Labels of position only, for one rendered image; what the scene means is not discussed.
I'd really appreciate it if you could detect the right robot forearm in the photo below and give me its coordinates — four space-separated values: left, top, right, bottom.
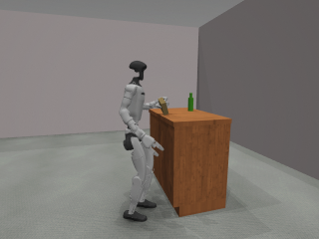
120 109 146 139

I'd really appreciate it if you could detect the left robot forearm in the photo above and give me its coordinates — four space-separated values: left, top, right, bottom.
143 101 157 110

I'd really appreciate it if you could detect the left robot hand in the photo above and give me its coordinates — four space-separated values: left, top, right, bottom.
156 97 169 109

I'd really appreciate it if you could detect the table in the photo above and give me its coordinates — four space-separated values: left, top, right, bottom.
149 108 232 217

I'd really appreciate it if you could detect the right robot hand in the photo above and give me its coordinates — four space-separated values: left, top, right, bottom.
141 135 164 156

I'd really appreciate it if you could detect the robot right thigh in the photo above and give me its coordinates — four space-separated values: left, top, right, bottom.
123 134 147 185

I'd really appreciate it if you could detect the robot torso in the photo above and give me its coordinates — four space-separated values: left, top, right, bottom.
125 82 145 139

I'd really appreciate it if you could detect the sponge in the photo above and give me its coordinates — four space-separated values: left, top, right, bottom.
158 97 168 116

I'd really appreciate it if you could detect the robot right upper arm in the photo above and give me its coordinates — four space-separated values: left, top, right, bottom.
119 84 137 116

